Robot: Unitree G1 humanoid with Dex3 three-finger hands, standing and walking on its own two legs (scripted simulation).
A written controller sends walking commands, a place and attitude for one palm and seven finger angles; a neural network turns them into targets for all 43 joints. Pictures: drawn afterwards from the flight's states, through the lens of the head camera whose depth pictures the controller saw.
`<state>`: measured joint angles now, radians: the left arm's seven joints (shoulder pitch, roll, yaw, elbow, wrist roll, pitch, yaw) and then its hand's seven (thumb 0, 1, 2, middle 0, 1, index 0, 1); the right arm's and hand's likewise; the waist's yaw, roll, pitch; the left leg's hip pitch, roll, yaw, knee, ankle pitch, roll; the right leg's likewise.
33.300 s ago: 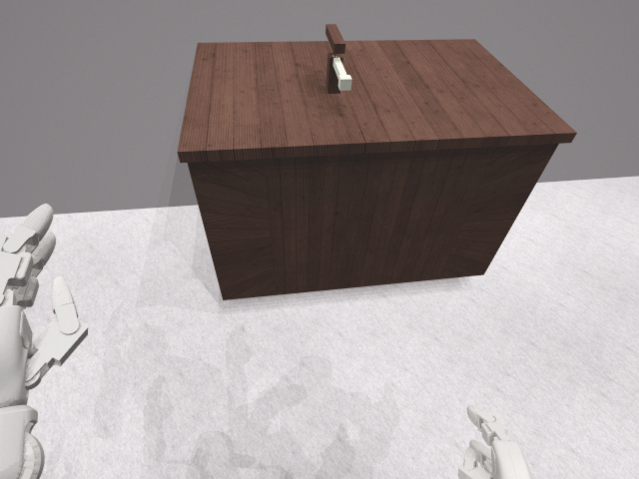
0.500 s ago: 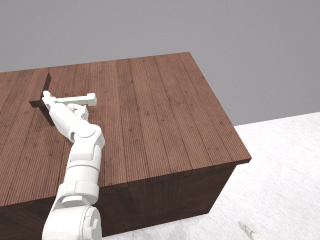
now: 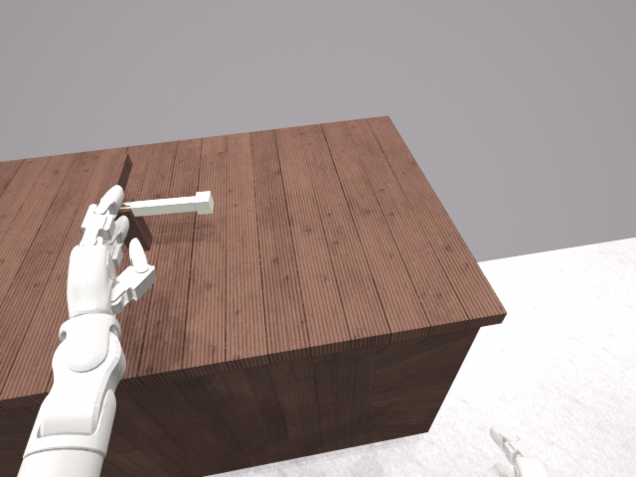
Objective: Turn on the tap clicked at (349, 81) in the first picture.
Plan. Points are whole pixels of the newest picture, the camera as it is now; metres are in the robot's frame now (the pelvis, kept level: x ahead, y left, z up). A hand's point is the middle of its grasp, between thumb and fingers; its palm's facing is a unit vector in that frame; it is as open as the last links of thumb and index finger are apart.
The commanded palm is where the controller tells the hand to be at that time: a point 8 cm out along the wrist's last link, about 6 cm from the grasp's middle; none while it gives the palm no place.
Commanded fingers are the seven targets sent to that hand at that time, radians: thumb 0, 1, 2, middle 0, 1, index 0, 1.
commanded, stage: draw the hand back beside the body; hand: left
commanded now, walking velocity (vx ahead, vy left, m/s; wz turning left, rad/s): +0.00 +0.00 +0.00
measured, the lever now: (204, 202) +0.52 +0.27 +0.04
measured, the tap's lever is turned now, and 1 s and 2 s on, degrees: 86 86 86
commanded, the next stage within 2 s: step back with the hand held close in 0.98 s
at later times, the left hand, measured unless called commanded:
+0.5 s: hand (115, 303) +0.24 +0.25 +0.15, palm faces +0.37 -0.88 -0.29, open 7.5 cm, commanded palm +0.20 +0.28 +0.16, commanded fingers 0.00 0.90 0.90 -0.20 -0.30 -0.20 -0.30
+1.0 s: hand (92, 329) +0.21 +0.25 +0.15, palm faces +0.40 -0.86 -0.33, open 7.4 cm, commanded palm +0.17 +0.29 +0.17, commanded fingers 0.00 0.90 0.90 -0.20 -0.30 -0.20 -0.30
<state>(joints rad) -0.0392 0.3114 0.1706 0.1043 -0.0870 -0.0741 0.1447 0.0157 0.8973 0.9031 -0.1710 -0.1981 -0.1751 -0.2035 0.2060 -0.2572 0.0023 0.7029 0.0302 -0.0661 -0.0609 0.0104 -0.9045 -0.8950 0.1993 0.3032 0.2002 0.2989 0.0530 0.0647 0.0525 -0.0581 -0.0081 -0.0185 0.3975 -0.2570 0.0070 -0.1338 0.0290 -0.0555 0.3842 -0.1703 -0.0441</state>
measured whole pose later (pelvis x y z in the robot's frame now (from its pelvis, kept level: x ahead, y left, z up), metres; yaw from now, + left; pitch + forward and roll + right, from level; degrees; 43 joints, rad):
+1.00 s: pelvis +0.01 +0.01 +0.00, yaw +0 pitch -5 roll -1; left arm 0.42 0.32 0.25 -0.37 -0.08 -0.10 0.11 0.01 0.89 0.90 -0.21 -0.30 -0.21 -0.30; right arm 0.15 -0.22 0.02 0.65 0.00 -0.09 -0.05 0.01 -0.90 -0.89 0.20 0.30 0.20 0.30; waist 0.07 0.06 0.04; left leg -0.04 -0.02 -0.01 0.41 -0.28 0.02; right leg -0.11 0.02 -0.05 0.38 -0.18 -0.03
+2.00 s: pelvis -0.08 +0.03 -0.02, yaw +0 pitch +0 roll +0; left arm 0.48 0.40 0.37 -0.53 0.00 -0.21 0.16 0.01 0.89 0.90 -0.21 -0.30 -0.22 -0.31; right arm 0.23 -0.21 -0.01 0.56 0.00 -0.06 -0.07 0.01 -0.90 -0.89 0.20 0.30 0.20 0.30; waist -0.02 0.00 0.05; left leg -0.38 -0.05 0.00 0.61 -0.23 0.05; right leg -0.40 0.02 0.02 0.66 -0.22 0.02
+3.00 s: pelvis -0.31 -0.01 -0.02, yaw -3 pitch -2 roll +2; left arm 0.50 0.39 0.37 -0.47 -0.04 -0.14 0.16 0.01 0.89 0.90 -0.21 -0.30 -0.22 -0.31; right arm 0.30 -0.25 -0.04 0.63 0.02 -0.12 -0.07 0.01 -0.90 -0.89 0.20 0.30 0.20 0.30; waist -0.04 -0.04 -0.02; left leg -0.17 0.00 0.06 0.55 -0.36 0.02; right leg -0.60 0.00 -0.01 1.08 -0.39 0.01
